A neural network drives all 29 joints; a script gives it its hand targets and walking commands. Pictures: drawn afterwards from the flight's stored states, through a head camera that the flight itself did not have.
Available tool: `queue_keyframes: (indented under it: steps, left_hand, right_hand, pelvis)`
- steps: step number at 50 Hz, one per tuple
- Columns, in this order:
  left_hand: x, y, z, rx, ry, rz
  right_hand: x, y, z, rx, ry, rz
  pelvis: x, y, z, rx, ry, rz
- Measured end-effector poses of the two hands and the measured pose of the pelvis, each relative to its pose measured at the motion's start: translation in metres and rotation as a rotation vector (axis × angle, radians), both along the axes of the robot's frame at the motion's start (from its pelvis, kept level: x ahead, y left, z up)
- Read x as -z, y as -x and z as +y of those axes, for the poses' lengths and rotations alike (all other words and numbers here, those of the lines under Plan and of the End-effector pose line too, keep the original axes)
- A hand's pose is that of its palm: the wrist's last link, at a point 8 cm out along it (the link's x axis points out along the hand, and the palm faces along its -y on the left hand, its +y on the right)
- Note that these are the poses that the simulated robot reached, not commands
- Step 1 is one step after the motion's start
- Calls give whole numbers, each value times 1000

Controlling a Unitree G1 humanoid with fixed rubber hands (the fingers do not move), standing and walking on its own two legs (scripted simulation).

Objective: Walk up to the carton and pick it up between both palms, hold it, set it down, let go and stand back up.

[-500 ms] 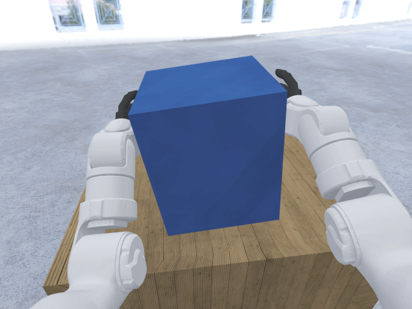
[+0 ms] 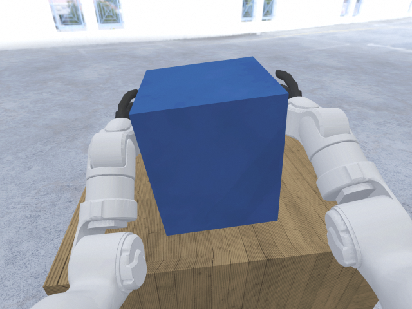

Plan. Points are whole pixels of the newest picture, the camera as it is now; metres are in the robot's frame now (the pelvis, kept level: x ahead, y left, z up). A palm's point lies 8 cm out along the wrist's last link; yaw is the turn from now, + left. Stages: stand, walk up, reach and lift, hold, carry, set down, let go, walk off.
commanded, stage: hold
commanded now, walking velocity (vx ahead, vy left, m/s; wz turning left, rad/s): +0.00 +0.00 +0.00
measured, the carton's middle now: (210, 143) +0.36 +0.00 +0.24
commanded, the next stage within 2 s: none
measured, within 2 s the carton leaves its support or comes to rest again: neither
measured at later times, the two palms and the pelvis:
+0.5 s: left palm (125, 128) +0.37 +0.16 +0.28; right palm (290, 108) +0.36 -0.14 +0.31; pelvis +0.00 +0.00 +0.00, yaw +0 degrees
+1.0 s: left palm (125, 127) +0.37 +0.16 +0.27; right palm (290, 106) +0.36 -0.14 +0.31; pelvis +0.00 +0.00 +0.00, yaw +0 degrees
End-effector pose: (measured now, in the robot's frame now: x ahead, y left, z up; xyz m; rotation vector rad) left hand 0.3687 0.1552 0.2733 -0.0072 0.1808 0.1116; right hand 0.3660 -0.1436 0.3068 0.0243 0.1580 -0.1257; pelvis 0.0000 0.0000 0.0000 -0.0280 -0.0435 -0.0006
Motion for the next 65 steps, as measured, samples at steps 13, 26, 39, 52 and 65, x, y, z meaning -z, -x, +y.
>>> queue_keyframes:
  steps: [13, 26, 39, 52, 65]
  left_hand:
    - [0, 1, -1, 0, 3, -6]
    - [-2, 3, 1, 2, 10, -6]
    - [-3, 3, 1, 6, 9, -4]
    - [-1, 0, 1, 6, 6, -1]
    - [2, -1, 2, 0, 1, 2]
  right_hand:
    - [-1, 1, -1, 0, 2, -4]
    - [-2, 4, 0, 4, -1, -4]
    - [-5, 5, 1, 8, 3, 0]
    - [-4, 2, 1, 7, 10, 4]
    - [1, -1, 2, 0, 5, 8]
  pelvis:
    - [0, -1, 0, 2, 0, -1]
    - [0, 1, 0, 2, 0, -5]
    - [0, 3, 1, 3, 2, -2]
    - [0, 2, 1, 3, 2, 5]
    - [0, 0, 1, 1, 2, 6]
